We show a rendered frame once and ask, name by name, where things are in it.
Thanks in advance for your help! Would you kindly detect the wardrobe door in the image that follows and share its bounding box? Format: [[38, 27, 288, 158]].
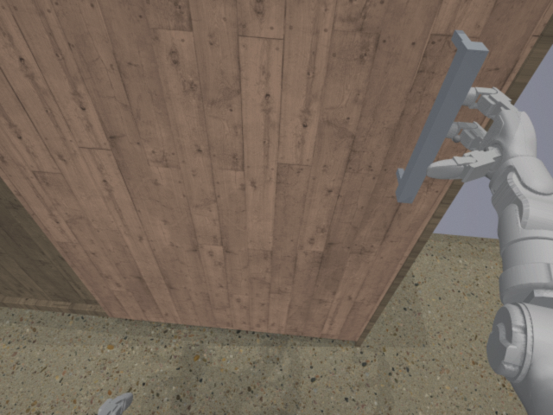
[[0, 176, 100, 305], [0, 0, 553, 342]]

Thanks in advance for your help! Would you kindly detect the handle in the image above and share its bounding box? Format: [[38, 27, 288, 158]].
[[396, 30, 489, 203]]

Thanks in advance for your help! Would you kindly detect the right robot upper arm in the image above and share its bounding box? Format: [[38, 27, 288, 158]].
[[486, 302, 553, 415]]

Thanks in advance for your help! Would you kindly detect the left robot hand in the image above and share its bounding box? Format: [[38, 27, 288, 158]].
[[98, 393, 133, 415]]

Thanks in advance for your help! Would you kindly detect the robot right forearm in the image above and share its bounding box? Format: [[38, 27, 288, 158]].
[[489, 156, 553, 309]]

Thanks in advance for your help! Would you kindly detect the right robot hand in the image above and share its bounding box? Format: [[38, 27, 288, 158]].
[[426, 87, 537, 182]]

